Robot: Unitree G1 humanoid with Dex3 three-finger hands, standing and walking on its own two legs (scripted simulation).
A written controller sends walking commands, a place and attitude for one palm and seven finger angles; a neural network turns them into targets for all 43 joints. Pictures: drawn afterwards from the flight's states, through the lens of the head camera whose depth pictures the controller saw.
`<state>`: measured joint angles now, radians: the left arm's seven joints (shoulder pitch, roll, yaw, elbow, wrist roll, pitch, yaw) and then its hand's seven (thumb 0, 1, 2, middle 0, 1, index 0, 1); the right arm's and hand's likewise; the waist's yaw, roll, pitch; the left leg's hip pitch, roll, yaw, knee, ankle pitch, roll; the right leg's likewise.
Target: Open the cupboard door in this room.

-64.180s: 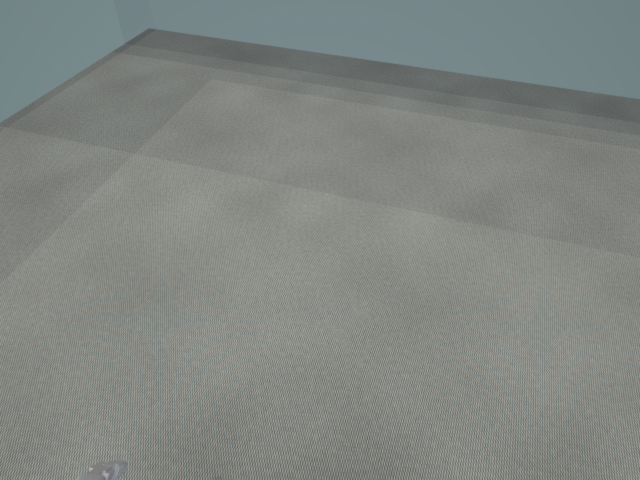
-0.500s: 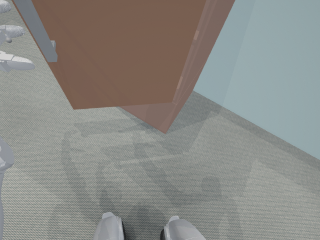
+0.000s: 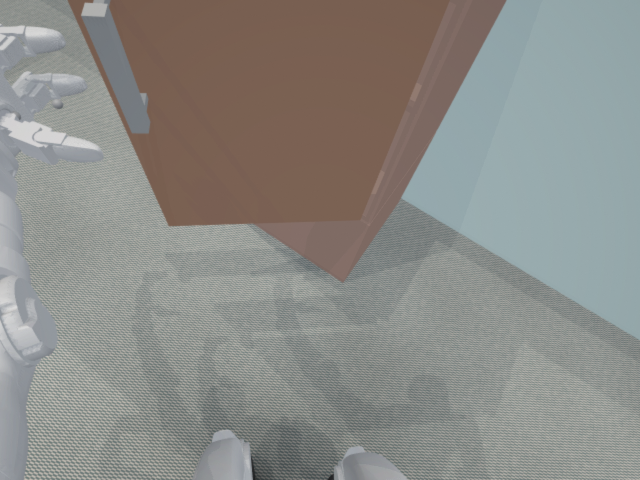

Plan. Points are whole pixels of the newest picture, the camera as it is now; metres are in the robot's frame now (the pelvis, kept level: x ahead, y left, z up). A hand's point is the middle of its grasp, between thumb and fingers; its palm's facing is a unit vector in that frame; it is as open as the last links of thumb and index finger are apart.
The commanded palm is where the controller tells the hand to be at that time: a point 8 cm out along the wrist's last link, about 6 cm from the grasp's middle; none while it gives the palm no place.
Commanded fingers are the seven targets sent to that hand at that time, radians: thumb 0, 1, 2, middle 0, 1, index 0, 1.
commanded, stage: move the hooked fingers beside the handle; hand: left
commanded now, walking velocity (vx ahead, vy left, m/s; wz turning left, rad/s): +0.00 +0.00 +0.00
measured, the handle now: (123, 65) +0.59 +0.19 +0.12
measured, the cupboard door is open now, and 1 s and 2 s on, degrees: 40 40 40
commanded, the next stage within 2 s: slide the fingers in behind the handle in 0.16 s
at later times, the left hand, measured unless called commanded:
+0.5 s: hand (75, 100) +0.53 +0.24 +0.12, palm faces +0.01 -1.00 +0.01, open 14.0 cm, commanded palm +0.52 +0.26 +0.11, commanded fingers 0.00 -0.50 0.30 -0.30 -1.20 -0.30 -1.20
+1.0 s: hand (104, 104) +0.52 +0.20 +0.12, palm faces +0.02 -1.00 +0.01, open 14.0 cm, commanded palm +0.50 +0.24 +0.11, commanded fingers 0.00 -0.50 0.30 -0.30 -1.20 -0.30 -1.20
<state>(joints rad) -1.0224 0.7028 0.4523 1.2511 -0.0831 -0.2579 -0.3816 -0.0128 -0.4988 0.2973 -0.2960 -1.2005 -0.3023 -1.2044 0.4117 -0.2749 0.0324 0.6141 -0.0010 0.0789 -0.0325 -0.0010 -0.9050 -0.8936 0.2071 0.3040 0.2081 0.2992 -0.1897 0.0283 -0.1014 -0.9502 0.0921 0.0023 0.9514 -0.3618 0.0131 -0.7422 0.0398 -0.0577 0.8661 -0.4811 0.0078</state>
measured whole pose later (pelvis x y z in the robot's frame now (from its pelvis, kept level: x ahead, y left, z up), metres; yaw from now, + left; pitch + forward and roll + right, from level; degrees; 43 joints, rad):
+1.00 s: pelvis +0.00 +0.00 +0.00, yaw +0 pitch +20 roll -4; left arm -1.02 0.59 0.41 1.22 -0.08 -0.27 -0.28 -0.01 -0.50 0.30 -0.29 -1.20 -0.30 -1.20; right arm 0.44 -0.26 0.02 0.64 -0.01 0.06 -0.01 0.00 -0.91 -0.89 0.21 0.30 0.21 0.30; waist -0.19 0.04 -0.11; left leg -0.95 0.09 0.00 0.95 -0.36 0.01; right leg -0.75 0.04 -0.06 0.88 -0.48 0.00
